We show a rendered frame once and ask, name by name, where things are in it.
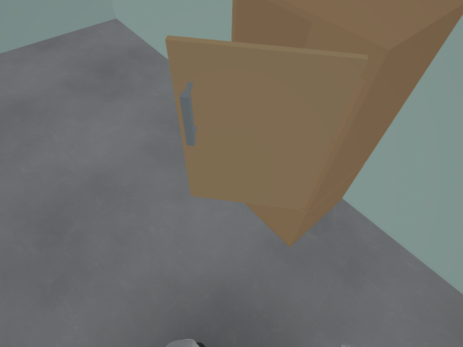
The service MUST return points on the handle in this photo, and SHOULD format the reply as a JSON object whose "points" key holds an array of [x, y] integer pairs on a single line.
{"points": [[187, 115]]}

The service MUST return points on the cupboard door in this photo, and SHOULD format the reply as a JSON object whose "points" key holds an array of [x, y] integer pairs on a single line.
{"points": [[265, 115]]}

